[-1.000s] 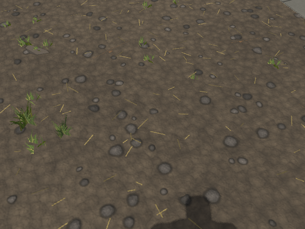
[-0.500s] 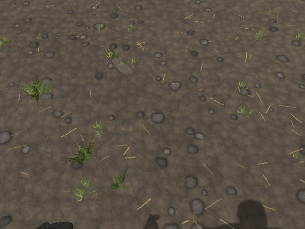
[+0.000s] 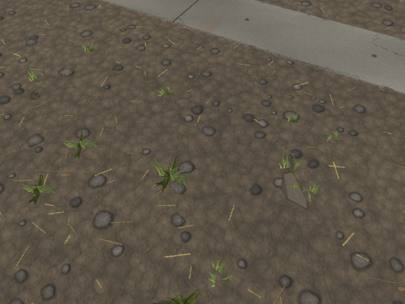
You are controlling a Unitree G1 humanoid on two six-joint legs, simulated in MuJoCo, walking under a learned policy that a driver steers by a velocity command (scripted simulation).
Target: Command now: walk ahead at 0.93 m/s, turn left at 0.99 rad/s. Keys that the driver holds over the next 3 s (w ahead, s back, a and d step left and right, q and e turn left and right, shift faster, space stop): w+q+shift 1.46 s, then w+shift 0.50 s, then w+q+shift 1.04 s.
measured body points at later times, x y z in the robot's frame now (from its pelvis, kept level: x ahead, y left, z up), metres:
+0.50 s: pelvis +0.43 +0.10 -0.01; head +0.46 +0.11 +0.44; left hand +0.51 +0.41 -0.08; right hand +0.56 -0.17 -0.13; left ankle +0.34 +0.08 -0.74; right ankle +0.64 -0.02 -0.67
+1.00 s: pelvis +0.84 +0.33 -0.02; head +0.85 +0.36 +0.43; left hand +0.56 +0.42 -0.15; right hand +1.19 +0.45 -0.04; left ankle +0.88 +0.53 -0.68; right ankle +0.82 +0.10 -0.74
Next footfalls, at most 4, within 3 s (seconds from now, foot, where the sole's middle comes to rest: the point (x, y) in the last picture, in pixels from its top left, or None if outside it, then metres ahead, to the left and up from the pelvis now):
0.26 left None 0.38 0.10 -0.77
0.66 right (190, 210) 0.85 0.13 -0.77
1.10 left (78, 182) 0.96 0.59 -0.77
1.50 right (17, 130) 1.25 0.95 -0.77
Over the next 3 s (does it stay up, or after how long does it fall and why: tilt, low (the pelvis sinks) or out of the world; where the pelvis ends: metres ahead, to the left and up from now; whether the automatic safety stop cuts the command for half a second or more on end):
stays up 0.72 2.08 -0.01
